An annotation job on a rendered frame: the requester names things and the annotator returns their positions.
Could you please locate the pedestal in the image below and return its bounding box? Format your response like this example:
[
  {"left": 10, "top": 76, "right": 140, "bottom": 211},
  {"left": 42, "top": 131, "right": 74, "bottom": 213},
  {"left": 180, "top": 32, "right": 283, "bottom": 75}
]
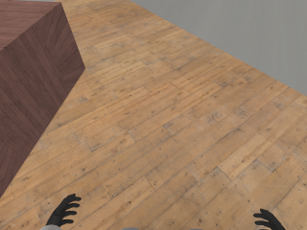
[{"left": 0, "top": 0, "right": 85, "bottom": 198}]

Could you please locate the right robot hand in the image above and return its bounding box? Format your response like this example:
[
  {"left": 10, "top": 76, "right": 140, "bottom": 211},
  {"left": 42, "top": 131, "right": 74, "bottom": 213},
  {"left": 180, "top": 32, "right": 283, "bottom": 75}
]
[{"left": 253, "top": 208, "right": 286, "bottom": 230}]

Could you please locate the left robot hand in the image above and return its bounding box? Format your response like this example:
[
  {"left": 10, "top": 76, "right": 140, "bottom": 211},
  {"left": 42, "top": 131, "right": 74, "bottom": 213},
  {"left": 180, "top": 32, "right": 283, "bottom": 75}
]
[{"left": 45, "top": 194, "right": 81, "bottom": 227}]

